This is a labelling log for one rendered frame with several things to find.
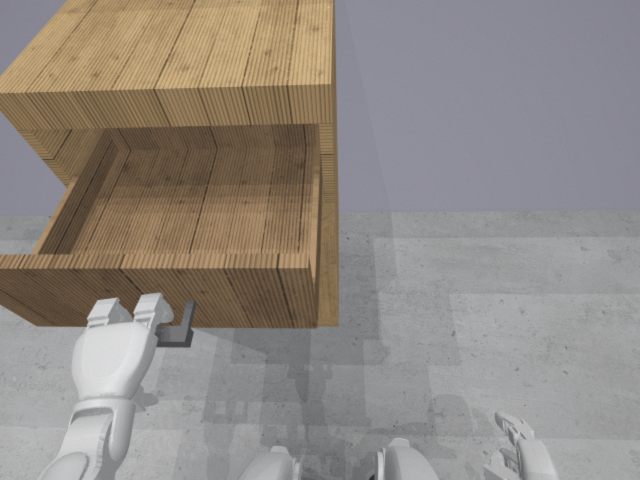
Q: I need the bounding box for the handle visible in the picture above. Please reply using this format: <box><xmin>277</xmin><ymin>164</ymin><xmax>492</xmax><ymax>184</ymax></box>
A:
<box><xmin>154</xmin><ymin>301</ymin><xmax>196</xmax><ymax>348</ymax></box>

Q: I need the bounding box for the robot left hand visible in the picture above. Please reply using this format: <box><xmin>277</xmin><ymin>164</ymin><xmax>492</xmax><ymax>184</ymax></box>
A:
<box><xmin>71</xmin><ymin>293</ymin><xmax>174</xmax><ymax>413</ymax></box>

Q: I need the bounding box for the left robot forearm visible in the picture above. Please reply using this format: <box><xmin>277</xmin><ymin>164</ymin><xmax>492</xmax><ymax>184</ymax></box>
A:
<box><xmin>37</xmin><ymin>396</ymin><xmax>136</xmax><ymax>480</ymax></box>

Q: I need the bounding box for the robot right thigh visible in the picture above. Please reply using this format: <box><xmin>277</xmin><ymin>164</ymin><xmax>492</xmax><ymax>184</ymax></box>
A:
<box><xmin>374</xmin><ymin>446</ymin><xmax>439</xmax><ymax>480</ymax></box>

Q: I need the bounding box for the cabinet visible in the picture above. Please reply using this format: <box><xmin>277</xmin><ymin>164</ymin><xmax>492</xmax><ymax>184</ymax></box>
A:
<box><xmin>0</xmin><ymin>0</ymin><xmax>339</xmax><ymax>327</ymax></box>

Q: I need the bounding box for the robot right shin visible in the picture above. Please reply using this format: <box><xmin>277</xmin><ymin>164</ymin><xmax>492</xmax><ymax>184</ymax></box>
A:
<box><xmin>386</xmin><ymin>438</ymin><xmax>410</xmax><ymax>449</ymax></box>

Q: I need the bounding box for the robot right hand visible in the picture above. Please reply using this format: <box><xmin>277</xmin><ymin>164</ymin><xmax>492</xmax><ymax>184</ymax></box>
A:
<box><xmin>484</xmin><ymin>411</ymin><xmax>560</xmax><ymax>480</ymax></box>

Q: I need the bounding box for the drawer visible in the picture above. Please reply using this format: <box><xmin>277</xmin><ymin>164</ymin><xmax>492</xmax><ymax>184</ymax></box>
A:
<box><xmin>0</xmin><ymin>123</ymin><xmax>323</xmax><ymax>329</ymax></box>

